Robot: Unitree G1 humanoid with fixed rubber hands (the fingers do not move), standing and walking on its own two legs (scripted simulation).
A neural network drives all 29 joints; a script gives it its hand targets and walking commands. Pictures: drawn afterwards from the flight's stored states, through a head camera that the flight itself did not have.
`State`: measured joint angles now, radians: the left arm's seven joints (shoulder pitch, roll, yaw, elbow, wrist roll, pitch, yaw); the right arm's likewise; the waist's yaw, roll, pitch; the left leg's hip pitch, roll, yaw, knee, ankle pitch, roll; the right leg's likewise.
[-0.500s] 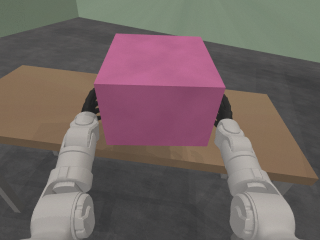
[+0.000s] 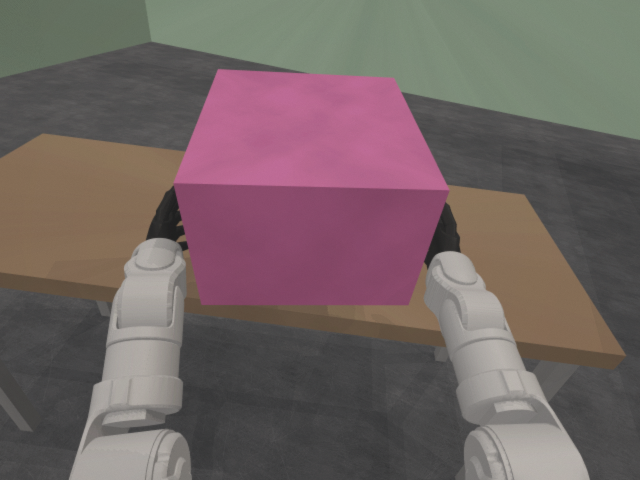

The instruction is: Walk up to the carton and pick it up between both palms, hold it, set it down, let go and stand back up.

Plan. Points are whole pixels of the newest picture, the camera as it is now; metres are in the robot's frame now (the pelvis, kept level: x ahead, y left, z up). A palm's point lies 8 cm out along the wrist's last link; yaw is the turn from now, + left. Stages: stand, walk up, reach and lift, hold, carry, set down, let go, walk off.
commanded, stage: reach and lift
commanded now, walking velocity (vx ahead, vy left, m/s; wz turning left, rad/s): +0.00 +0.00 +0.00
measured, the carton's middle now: (307, 180) +0.46 +0.00 +0.22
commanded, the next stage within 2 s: hold in 0.72 s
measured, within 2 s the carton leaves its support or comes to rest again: neither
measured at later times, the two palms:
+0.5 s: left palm (165, 227) +0.38 +0.17 +0.19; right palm (445, 239) +0.36 -0.17 +0.19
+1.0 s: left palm (147, 228) +0.35 +0.18 +0.21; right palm (447, 226) +0.35 -0.16 +0.22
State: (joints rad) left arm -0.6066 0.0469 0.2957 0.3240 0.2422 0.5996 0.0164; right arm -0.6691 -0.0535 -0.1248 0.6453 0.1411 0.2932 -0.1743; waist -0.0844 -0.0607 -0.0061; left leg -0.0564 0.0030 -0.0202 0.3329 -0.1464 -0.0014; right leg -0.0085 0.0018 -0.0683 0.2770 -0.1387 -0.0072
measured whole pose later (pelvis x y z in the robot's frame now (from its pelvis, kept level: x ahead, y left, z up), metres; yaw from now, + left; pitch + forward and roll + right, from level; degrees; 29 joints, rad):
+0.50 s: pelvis +0.00 +0.00 +0.00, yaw +0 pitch -8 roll -1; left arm -0.67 0.05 0.33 0.31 0.28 0.65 -0.01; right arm -0.73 -0.05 -0.14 0.65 0.12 0.32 -0.17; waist -0.09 -0.06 0.00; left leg -0.04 0.01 -0.02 0.32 -0.14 0.00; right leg 0.01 0.00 -0.07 0.27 -0.14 -0.01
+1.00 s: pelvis +0.00 -0.01 +0.00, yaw +0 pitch -9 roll -1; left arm -0.59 0.03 0.32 0.05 0.29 0.83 -0.02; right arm -0.70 -0.09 -0.05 0.47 0.23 0.46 -0.21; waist -0.08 -0.05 -0.01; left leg -0.03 0.01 -0.02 0.33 -0.15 -0.01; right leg 0.02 0.01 -0.06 0.27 -0.14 -0.02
